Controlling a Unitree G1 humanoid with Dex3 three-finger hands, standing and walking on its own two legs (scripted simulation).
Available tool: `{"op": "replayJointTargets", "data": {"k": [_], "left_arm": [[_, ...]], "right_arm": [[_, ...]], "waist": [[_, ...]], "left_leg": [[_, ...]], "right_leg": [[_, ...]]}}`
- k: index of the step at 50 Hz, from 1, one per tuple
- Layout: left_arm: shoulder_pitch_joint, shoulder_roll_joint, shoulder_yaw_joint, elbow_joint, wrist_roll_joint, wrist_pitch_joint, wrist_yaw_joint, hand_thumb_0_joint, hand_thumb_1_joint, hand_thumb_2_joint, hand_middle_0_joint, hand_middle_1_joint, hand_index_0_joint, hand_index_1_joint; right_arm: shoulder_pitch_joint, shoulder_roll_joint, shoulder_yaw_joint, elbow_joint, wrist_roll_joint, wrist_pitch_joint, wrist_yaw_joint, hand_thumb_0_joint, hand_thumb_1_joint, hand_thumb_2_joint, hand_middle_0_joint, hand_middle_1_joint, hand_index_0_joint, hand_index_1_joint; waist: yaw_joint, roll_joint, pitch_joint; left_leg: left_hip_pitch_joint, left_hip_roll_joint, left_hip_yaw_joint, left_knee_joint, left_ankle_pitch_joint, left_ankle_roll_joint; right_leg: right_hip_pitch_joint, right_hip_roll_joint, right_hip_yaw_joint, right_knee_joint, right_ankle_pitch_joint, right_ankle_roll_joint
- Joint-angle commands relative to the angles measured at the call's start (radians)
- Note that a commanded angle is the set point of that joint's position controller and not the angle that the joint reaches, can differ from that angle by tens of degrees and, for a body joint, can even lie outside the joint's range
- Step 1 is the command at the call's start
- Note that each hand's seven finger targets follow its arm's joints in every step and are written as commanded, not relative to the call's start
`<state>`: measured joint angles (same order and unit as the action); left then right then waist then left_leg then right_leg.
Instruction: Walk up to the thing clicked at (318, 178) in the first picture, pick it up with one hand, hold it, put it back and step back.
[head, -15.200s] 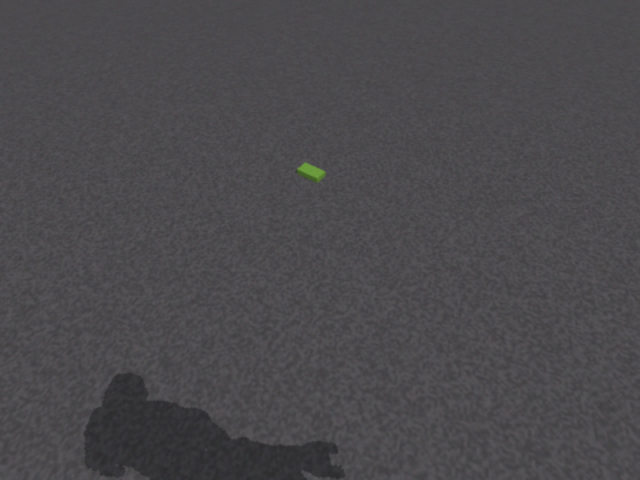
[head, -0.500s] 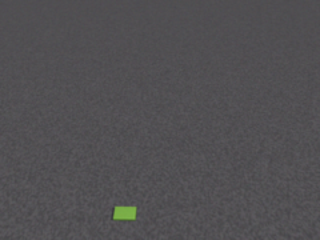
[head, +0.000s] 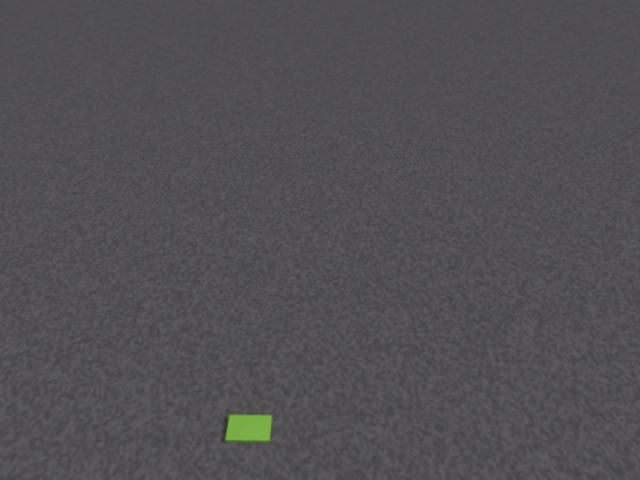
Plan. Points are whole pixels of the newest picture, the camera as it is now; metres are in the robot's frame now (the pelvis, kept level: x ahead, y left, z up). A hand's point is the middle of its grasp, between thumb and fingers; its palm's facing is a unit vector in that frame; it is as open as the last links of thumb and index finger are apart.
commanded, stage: stand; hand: left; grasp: from above
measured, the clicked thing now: (249, 428) +0.41 +0.25 -0.77
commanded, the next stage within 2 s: rise first in 0.30 s
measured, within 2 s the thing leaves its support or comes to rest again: neither
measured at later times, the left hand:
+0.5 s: hand out of the picture +0.10 +0.25 -0.16, palm faces +0.04 -0.94 -0.34, open 7.4 cm
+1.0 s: hand out of the picture +0.13 +0.27 -0.22, palm faces -0.14 -0.89 -0.44, open 13.4 cm
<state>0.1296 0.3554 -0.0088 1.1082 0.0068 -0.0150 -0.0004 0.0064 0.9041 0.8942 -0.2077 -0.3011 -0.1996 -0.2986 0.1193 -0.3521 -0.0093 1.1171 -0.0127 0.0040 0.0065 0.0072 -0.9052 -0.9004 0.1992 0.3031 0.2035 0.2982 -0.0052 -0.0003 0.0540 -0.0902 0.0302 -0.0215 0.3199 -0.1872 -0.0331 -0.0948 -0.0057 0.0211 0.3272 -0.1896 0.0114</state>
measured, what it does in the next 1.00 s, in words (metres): lowers itself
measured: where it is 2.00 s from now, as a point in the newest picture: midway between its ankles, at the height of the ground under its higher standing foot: outside the picture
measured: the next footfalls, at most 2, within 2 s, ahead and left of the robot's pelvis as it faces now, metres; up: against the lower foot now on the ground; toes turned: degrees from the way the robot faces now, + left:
none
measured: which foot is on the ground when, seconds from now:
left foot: down 0.00-1.00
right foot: down 0.00-1.00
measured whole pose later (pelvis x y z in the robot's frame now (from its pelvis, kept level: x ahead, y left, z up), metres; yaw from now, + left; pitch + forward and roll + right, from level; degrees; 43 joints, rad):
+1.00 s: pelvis -0.01 +0.02 -0.08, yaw +0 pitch +15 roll -1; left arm 0.17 0.30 0.14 0.63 0.25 0.14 0.01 0.00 -0.41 0.90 -0.21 -0.94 -0.19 -0.95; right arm 0.23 -0.24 -0.05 0.60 0.01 -0.10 0.00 0.01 -0.91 -0.90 0.20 0.30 0.20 0.30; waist -0.03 0.00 -0.09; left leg -0.80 0.02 -0.04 1.04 -0.50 -0.02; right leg -0.78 0.00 0.02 1.01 -0.48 0.03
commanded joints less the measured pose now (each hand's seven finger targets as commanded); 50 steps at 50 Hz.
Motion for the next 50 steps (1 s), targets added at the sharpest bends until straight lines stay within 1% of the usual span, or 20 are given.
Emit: {"op": "replayJointTargets", "data": {"k": [1,5,19,20,21,22,23,24,25,26,27,29,33,37,39,42,43,44,48,50], "left_arm": [[-0.038,0.222,0.048,-0.062,0.002,-0.017,0.011,0.0,0.9,0.9,-0.2,-0.3,-0.2,-0.301],[-0.031,0.219,0.048,-0.054,0.001,-0.014,0.01,0.0,0.9,0.9,-0.2,-0.3,-0.2,-0.301],[-0.026,0.221,0.048,-0.055,0.001,-0.015,0.011,0.0,0.9,0.9,-0.2,-0.3,-0.2,-0.301],[-0.026,0.219,0.048,-0.056,0.004,-0.015,0.012,0.0,0.902,0.86,-0.253,-0.319,-0.253,-0.317],[-0.377,0.046,0.053,-0.407,-0.046,-0.106,0.025,0.0,0.822,0.872,-0.298,-0.399,-0.266,-0.397],[-0.465,0.097,0.067,-0.333,-0.041,-0.095,0.029,0.0,0.742,0.87,-0.297,-0.478,-0.26,-0.477],[-0.27,0.211,0.137,-0.157,-0.016,-0.061,0.034,0.0,0.662,0.845,-0.294,-0.541,-0.27,-0.557],[-0.241,0.22,0.151,-0.088,0.008,-0.041,0.019,0.0,0.582,0.828,-0.297,-0.582,-0.279,-0.6],[-0.32,0.231,0.156,-0.091,0.031,-0.036,0.001,0.0,0.502,0.819,-0.293,-0.639,-0.281,-0.651],[-0.315,0.233,0.17,-0.081,0.062,-0.04,-0.012,0.0,0.422,0.8,-0.289,-0.704,-0.29,-0.703],[-0.227,0.25,0.196,-0.047,0.099,-0.033,-0.019,0.0,0.342,0.789,-0.28,-0.762,-0.287,-0.755],[-0.117,0.224,0.219,-0.082,0.136,-0.015,-0.027,0.0,0.182,0.789,-0.27,-0.815,-0.281,-0.803],[-0.075,0.16,0.2,-0.198,0.159,0.072,-0.005,0.0,-0.138,0.804,-0.264,-0.865,-0.267,-0.861],[-0.122,0.15,0.193,-0.297,0.182,0.127,0.007,0.0,-0.419,0.845,-0.248,-0.923,-0.243,-0.927],[-0.081,0.136,0.198,-0.321,0.191,0.132,0.008,0.0,-0.452,0.866,-0.225,-0.944,-0.219,-0.95],[-0.119,0.163,0.205,-0.531,0.216,0.109,0.013,0.0,-0.488,0.9,-0.196,-0.964,-0.186,-0.974],[-0.028,0.14,0.206,-0.463,0.226,0.117,0.015,0.0,-0.5,0.902,-0.201,-0.96,-0.19,-0.971],[-0.058,0.139,0.194,-0.574,0.234,0.109,0.017,0.0,-0.521,0.925,-0.188,-0.965,-0.173,-0.981],[0.047,0.147,0.213,-0.652,0.262,0.135,0.027,0.0,-0.565,0.976,-0.13,-1.004,-0.112,-1.022],[0.086,0.116,0.192,-0.681,0.268,0.155,0.024,0.0,-0.568,0.978,-0.127,-1.001,-0.11,-1.018]], "right_arm": [[-0.034,-0.215,-0.039,-0.055,0.003,-0.028,-0.012,0.0,-0.9,-0.9,0.2,0.3,0.2,0.3],[-0.029,-0.211,-0.035,-0.052,0.003,-0.028,-0.012,0.0,-0.9,-0.9,0.2,0.3,0.2,0.3],[-0.029,-0.212,-0.037,-0.052,0.006,-0.027,-0.014,0.0,-0.9,-0.9,0.2,0.3,0.2,0.3],[-0.03,-0.213,-0.037,-0.054,0.005,-0.027,-0.013,0.0,-0.916,-0.908,0.198,0.301,0.199,0.301],[-0.026,-0.043,0.012,-0.33,0.073,-0.081,-0.033,0.0,-0.947,-0.911,0.199,0.3,0.2,0.3],[0.022,-0.069,0.009,-0.269,0.074,-0.083,-0.042,0.0,-0.894,-0.898,0.199,0.3,0.199,0.3],[0.06,-0.11,-0.017,-0.27,0.078,-0.073,-0.054,0.0,-0.886,-0.897,0.199,0.3,0.199,0.3],[0.071,-0.107,-0.03,-0.285,0.07,-0.069,-0.054,0.0,-0.874,-0.892,0.199,0.3,0.199,0.3],[0.074,-0.1,-0.037,-0.316,0.066,-0.072,-0.055,0.0,-0.871,-0.891,0.199,0.3,0.2,0.3],[0.083,-0.101,-0.053,-0.333,0.048,-0.08,-0.056,0.0,-0.883,-0.895,0.199,0.3,0.2,0.3],[0.114,-0.096,-0.066,-0.339,0.039,-0.083,-0.054,0.0,-0.874,-0.892,0.2,0.3,0.2,0.3],[0.127,-0.087,-0.079,-0.398,0.031,-0.089,-0.041,0.0,-0.88,-0.893,0.2,0.3,0.2,0.3],[0.106,-0.073,-0.084,-0.492,0.042,-0.09,-0.032,0.0,-0.87,-0.89,0.201,0.3,0.201,0.3],[0.087,-0.062,-0.084,-0.557,0.04,-0.102,-0.022,0.0,-0.913,-0.905,0.201,0.3,0.2,0.3],[0.113,-0.056,-0.088,-0.564,0.036,-0.115,-0.017,0.0,-0.909,-0.904,0.2,0.3,0.2,0.3],[0.109,-0.05,-0.094,-0.611,0.032,-0.136,-0.017,0.0,-0.903,-0.902,0.201,0.3,0.2,0.3],[0.132,-0.048,-0.094,-0.598,0.03,-0.139,-0.018,0.0,-0.915,-0.905,0.201,0.3,0.2,0.3],[0.115,-0.049,-0.096,-0.626,0.03,-0.147,-0.019,0.0,-0.917,-0.906,0.201,0.3,0.2,0.3],[0.118,-0.046,-0.094,-0.641,0.024,-0.156,-0.018,0.0,-0.91,-0.904,0.201,0.3,0.2,0.3],[0.121,-0.042,-0.095,-0.648,0.022,-0.158,-0.015,0.0,-0.919,-0.906,0.201,0.3,0.2,0.3]], "waist": [[0.003,0.005,-0.076],[0.005,0.006,-0.041],[0.004,-0.002,-0.067],[0.003,-0.004,-0.068],[-0.104,0.023,-0.016],[-0.073,0.005,-0.049],[-0.04,-0.013,-0.023],[-0.037,-0.041,-0.063],[-0.034,-0.069,-0.09],[-0.022,-0.08,-0.162],[-0.006,-0.024,-0.216],[0.039,0.049,-0.268],[0.016,0.029,-0.277],[-0.002,-0.005,-0.237],[-0.008,0.005,-0.247],[-0.006,0.066,-0.341],[-0.019,0.052,-0.338],[-0.017,0.055,-0.355],[-0.017,0.081,-0.413],[-0.025,0.073,-0.402]], "left_leg": [[0.017,0.097,-0.06,-0.039,0.154,0.044],[-0.01,0.094,-0.062,-0.055,0.11,0.044],[0.02,0.098,-0.06,-0.04,0.148,0.046],[0.02,0.098,-0.06,-0.04,0.15,0.044],[-0.134,-0.046,0.073,0.042,-0.006,0.041],[-0.129,-0.045,0.068,0.049,-0.024,0.043],[-0.155,-0.042,0.067,0.057,-0.029,0.041],[-0.187,-0.046,0.062,0.101,-0.025,0.044],[-0.216,-0.044,0.059,0.14,-0.015,0.05],[-0.224,-0.046,0.057,0.182,0.014,0.05],[-0.262,-0.055,0.057,0.222,0.042,0.045],[-0.289,-0.061,0.054,0.264,0.076,0.033],[-0.315,-0.057,0.042,0.282,0.081,0.032],[-0.419,-0.046,0.036,0.365,-0.015,0.033],[-0.458,-0.038,0.028,0.411,-0.051,0.031],[-0.474,-0.028,0.016,0.484,-0.009,0.025],[-0.493,-0.024,0.015,0.511,0.028,0.025],[-0.504,-0.022,0.012,0.536,0.034,0.026],[-0.538,-0.01,-0.001,0.606,0.093,0.025],[-0.574,-0.008,-0.002,0.632,0.062,0.027]], "right_leg": [[-0.009,-0.119,0.079,-0.044,0.165,-0.038],[-0.019,-0.115,0.077,-0.053,0.128,-0.032],[-0.012,-0.117,0.078,-0.046,0.158,-0.036],[-0.019,-0.115,0.074,-0.045,0.163,-0.034],[-0.221,-0.004,-0.013,0.013,0.061,-0.011],[-0.171,-0.003,-0.026,0.02,0.018,-0.009],[-0.178,0.008,-0.038,0.023,-0.018,-0.018],[-0.198,0.007,-0.039,0.049,-0.027,-0.019],[-0.213,0.005,-0.04,0.089,-0.011,-0.017],[-0.212,0.001,-0.034,0.135,0.031,-0.015],[-0.219,-0.004,-0.032,0.177,0.063,-0.018],[-0.233,0.004,-0.032,0.241,0.073,-0.03],[-0.264,0.014,-0.044,0.256,0.065,-0.024],[-0.389,0.02,-0.05,0.33,-0.044,-0.021],[-0.449,0.023,-0.055,0.388,-0.081,-0.022],[-0.507,0.02,-0.054,0.482,-0.049,-0.027],[-0.521,0.021,-0.054,0.512,-0.018,-0.026],[-0.546,0.021,-0.053,0.535,-0.016,-0.027],[-0.601,0.02,-0.054,0.61,0.0,-0.03],[-0.634,0.019,-0.054,0.633,-0.022,-0.028]]}}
